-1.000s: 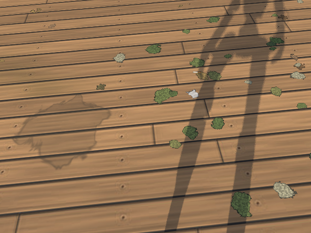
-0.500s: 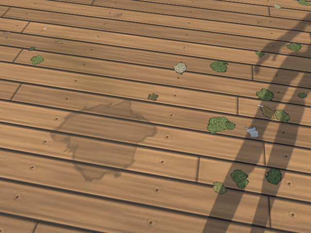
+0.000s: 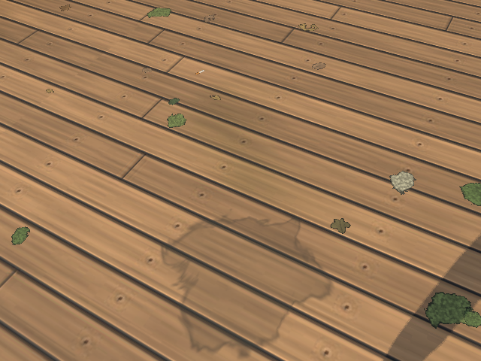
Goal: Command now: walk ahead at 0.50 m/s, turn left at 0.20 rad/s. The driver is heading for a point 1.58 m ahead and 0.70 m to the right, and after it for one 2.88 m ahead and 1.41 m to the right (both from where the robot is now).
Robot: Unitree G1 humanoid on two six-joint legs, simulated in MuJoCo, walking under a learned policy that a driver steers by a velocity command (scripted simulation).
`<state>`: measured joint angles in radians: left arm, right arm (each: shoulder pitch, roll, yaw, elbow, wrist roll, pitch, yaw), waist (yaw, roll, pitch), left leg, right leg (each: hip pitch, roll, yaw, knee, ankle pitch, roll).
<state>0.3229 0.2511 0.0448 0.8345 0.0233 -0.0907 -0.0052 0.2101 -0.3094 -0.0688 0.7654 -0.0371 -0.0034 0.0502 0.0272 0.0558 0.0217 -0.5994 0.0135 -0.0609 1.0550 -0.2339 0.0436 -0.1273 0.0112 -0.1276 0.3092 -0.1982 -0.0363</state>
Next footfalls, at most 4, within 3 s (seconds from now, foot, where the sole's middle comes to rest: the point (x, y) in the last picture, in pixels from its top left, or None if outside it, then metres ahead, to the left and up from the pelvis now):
0.22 left None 0.26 0.12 -0.78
0.74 right None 0.50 -0.14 -0.78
1.26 left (314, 249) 0.85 -0.15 -0.78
1.78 right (415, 236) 0.90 -0.48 -0.78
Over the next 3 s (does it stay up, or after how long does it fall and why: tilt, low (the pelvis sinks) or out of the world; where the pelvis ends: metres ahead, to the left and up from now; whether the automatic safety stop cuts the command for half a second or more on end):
stays up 1.34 -0.75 0.00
